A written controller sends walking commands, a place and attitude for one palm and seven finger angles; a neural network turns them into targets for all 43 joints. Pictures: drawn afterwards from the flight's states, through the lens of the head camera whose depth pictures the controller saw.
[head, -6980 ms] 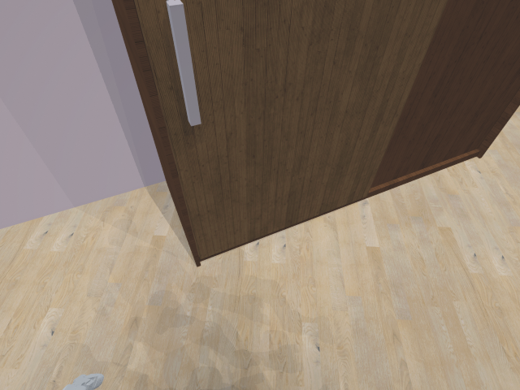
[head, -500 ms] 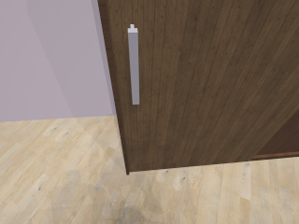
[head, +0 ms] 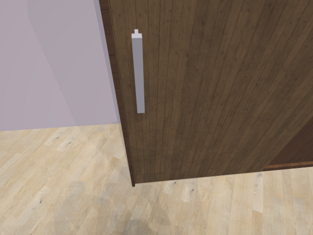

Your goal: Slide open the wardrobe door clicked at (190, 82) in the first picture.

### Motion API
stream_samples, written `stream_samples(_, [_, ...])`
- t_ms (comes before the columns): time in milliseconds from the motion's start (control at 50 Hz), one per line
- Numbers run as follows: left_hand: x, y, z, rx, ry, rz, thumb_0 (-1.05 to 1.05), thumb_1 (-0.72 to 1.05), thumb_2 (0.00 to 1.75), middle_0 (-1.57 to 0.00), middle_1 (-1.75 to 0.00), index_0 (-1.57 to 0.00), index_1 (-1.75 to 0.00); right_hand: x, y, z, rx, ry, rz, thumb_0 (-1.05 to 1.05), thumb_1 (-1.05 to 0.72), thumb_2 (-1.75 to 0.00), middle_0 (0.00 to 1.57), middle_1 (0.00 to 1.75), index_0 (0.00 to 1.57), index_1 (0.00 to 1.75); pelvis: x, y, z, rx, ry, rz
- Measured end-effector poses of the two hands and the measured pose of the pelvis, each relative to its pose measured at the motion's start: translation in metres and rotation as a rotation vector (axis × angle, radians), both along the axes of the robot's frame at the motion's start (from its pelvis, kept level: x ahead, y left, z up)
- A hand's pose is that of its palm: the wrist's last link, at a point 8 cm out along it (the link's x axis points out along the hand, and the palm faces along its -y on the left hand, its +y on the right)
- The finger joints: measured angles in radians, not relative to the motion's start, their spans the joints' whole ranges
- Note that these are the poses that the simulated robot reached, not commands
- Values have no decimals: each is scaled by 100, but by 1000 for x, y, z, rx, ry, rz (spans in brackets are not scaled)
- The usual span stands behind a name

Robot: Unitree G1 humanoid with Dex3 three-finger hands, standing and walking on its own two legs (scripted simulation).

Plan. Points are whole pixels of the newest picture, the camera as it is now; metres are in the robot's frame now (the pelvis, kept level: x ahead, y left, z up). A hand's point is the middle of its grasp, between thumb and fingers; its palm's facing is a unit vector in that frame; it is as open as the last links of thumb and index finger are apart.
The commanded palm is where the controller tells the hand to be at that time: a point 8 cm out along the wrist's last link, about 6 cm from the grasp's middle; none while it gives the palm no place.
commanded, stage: shuffle to correct the standing spot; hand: left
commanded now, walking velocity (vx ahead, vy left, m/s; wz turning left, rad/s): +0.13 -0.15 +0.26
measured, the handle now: (138, 75) +0.54 +0.09 +0.13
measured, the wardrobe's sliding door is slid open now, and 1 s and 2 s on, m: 0.00 0.00 0.00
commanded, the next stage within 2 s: come to a stop and stand still in 0.56 s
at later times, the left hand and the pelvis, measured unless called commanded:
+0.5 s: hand out of the picture +0.01 +0.10 -0.19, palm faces +0.14 -0.98 -0.11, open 7.4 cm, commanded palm none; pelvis +0.08 -0.04 -0.01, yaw +5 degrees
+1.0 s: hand out of the picture +0.15 +0.07 -0.19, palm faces +0.21 -0.96 -0.19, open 7.2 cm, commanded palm none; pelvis +0.14 -0.11 -0.01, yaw +8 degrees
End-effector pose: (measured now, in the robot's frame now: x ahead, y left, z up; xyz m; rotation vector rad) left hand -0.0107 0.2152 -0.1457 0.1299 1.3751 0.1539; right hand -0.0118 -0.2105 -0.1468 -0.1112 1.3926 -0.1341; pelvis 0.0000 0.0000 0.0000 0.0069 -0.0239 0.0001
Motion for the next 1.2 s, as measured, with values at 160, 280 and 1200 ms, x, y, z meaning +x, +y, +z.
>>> stream_samples(160, [-8,-18,-3,-14,46,47,1,91,89,-19,-29,-20,-30,1,-5,-4,18,61,-2,0,-91,-90,19,30,20,30,21,-13,-3,4,15,28])
stream_samples(280, [-15,-38,-8,-32,96,115,1,91,89,-19,-29,-20,-30,19,-17,-6,7,96,30,0,-91,-90,19,30,20,30,41,-25,-8,-17,30,65])
stream_samples(1200, [123,-102,-3,32,-15,146,1,92,89,-20,-29,-20,-30,249,-111,2,-20,-171,176,-1,-94,-90,19,30,20,30,137,-108,-7,-3,12,128])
